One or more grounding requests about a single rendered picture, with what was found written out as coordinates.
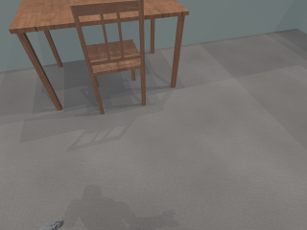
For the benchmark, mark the table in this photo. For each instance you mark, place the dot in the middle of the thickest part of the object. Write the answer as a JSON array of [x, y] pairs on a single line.
[[46, 15]]

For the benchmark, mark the robot left hand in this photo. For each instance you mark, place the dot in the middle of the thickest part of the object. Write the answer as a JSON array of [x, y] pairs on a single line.
[[52, 225]]

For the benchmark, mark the chair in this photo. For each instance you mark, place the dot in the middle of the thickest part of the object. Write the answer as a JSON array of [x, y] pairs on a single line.
[[116, 56]]

